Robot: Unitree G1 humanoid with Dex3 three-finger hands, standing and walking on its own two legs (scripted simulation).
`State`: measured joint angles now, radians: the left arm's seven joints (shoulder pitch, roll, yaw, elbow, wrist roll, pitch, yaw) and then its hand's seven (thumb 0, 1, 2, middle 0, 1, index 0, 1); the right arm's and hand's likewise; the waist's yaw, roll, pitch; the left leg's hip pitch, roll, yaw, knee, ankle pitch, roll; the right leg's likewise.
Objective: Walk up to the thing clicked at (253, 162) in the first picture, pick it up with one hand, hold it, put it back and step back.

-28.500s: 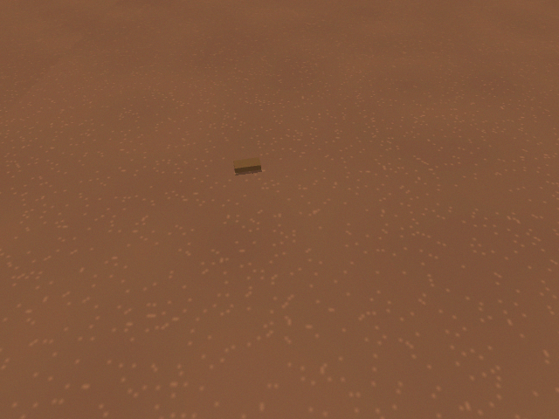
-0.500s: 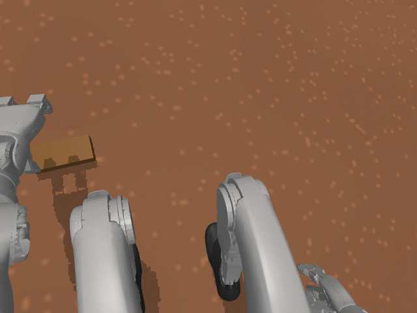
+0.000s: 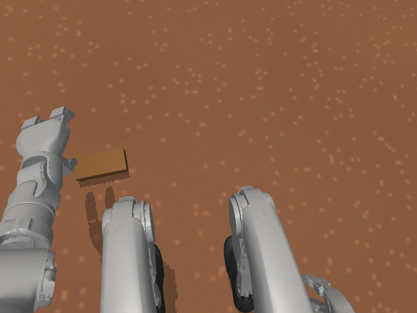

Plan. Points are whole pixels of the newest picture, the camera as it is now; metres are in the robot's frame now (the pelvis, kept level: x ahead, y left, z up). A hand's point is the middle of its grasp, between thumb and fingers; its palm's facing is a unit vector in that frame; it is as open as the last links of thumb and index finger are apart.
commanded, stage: home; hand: left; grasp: from above
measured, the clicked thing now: (101, 164) +0.46 +0.29 -0.37
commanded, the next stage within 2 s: none
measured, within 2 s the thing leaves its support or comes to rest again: neither
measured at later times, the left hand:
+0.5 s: hand (11, 237) +0.26 +0.24 +0.09, palm faces -0.03 -0.89 -0.46, open 7.4 cm
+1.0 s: hand out of the picture +0.22 +0.21 +0.28, palm faces +0.20 -0.96 -0.20, open 7.4 cm
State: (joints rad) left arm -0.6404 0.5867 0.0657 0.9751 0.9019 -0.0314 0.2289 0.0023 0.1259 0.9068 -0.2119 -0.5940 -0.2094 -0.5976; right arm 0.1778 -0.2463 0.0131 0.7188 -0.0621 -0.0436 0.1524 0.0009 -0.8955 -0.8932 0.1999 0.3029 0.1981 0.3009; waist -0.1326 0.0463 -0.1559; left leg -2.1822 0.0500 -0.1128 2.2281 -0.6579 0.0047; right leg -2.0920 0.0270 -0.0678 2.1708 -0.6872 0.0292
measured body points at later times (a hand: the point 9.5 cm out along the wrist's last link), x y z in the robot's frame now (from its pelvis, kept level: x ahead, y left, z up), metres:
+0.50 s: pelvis +0.01 +0.00 +0.18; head +0.13 +0.04 +0.62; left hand +0.26 +0.28 +0.12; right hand +0.25 -0.21 +0.10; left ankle +0.08 +0.13 -0.35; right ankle +0.09 -0.13 -0.35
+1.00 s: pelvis +0.08 +0.01 +0.33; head +0.09 +0.02 +0.78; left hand +0.21 +0.26 +0.30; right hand +0.26 -0.22 +0.26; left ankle +0.08 +0.13 -0.35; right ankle +0.09 -0.13 -0.35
